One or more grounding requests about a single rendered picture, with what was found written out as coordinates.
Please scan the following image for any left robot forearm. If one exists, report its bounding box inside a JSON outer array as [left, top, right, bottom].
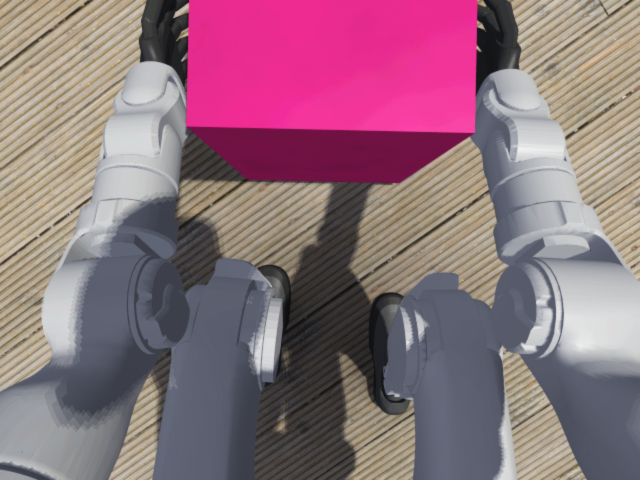
[[42, 61, 191, 343]]

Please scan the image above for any left robot hand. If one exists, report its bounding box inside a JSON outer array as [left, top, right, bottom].
[[139, 0, 189, 87]]

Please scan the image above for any right robot forearm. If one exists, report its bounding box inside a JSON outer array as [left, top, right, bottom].
[[470, 69, 639, 282]]

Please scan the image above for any robot right upper arm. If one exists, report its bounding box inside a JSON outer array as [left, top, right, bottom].
[[490, 257, 640, 480]]

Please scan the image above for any right robot hand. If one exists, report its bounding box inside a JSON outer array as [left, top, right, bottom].
[[476, 0, 521, 95]]

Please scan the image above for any carton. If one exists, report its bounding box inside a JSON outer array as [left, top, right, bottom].
[[186, 0, 477, 183]]

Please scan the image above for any right robot shin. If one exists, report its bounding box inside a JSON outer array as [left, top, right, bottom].
[[383, 272, 503, 400]]

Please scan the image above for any robot left upper arm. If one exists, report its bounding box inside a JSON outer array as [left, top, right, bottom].
[[0, 254, 190, 480]]

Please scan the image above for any left robot thigh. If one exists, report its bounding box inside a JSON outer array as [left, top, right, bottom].
[[152, 276, 283, 480]]

